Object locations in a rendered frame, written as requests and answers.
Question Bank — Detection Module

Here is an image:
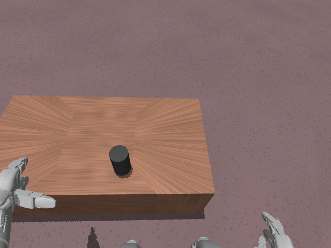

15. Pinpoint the left robot arm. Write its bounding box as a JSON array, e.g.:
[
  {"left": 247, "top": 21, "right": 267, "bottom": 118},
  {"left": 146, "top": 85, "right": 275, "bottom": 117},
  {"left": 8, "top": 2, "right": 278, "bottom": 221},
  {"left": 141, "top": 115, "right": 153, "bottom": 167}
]
[{"left": 0, "top": 190, "right": 15, "bottom": 248}]

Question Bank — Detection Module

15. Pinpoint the can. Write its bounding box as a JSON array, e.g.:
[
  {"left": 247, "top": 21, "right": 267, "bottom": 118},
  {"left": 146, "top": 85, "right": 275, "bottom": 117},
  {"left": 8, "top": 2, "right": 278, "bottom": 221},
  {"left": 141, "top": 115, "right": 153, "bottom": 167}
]
[{"left": 109, "top": 145, "right": 131, "bottom": 176}]

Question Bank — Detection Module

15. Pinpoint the right robot hand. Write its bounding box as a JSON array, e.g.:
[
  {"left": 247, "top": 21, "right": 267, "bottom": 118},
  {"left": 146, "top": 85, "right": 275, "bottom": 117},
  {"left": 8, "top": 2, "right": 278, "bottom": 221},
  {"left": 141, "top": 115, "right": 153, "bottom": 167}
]
[{"left": 254, "top": 211, "right": 294, "bottom": 248}]

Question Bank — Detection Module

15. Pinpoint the left robot hand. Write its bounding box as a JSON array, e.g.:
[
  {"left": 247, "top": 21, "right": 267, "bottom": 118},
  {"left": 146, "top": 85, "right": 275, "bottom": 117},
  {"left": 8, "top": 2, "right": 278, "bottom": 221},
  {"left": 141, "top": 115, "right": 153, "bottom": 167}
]
[{"left": 0, "top": 157, "right": 56, "bottom": 209}]

